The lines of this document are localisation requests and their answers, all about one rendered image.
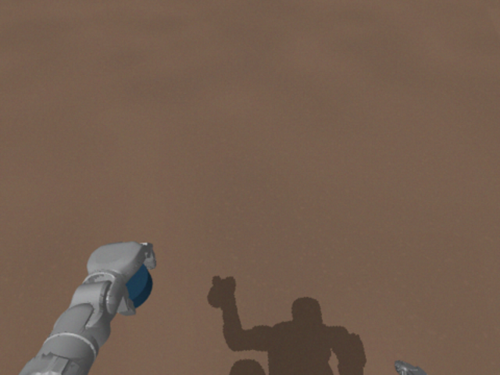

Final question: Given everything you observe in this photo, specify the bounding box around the left robot hand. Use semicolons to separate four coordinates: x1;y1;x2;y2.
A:
87;241;156;316

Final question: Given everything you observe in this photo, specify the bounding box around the right robot hand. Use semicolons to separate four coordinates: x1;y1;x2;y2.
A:
395;360;428;375

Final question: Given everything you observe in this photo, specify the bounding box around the tin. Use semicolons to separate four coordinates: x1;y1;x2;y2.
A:
126;263;152;308

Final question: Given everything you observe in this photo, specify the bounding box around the left robot arm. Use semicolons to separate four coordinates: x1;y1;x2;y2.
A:
19;270;126;375

